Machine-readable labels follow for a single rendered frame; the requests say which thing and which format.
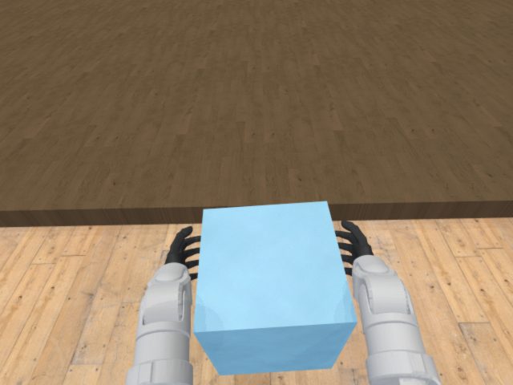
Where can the robot right hand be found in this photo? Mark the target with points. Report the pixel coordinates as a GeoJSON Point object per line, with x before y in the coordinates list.
{"type": "Point", "coordinates": [358, 247]}

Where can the right robot forearm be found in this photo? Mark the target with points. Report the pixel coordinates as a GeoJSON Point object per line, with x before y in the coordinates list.
{"type": "Point", "coordinates": [396, 352]}

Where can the carton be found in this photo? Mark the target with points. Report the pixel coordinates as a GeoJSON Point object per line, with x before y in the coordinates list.
{"type": "Point", "coordinates": [272, 294]}

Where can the left robot forearm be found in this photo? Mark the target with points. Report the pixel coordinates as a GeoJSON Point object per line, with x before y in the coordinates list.
{"type": "Point", "coordinates": [164, 330]}

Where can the robot left hand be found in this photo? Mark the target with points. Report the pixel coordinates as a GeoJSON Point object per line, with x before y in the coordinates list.
{"type": "Point", "coordinates": [178, 253]}

